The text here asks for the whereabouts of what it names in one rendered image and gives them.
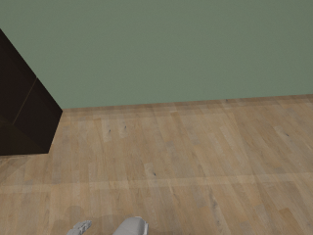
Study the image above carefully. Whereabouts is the left robot thigh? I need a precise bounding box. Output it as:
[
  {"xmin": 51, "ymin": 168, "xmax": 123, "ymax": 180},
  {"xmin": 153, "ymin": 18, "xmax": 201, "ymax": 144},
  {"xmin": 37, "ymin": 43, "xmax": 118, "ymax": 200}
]
[{"xmin": 112, "ymin": 217, "xmax": 149, "ymax": 235}]

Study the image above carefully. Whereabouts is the robot left hand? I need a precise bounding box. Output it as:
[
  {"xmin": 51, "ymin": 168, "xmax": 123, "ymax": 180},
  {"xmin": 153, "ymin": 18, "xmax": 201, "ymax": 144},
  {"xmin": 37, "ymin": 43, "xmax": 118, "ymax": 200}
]
[{"xmin": 67, "ymin": 220, "xmax": 92, "ymax": 235}]

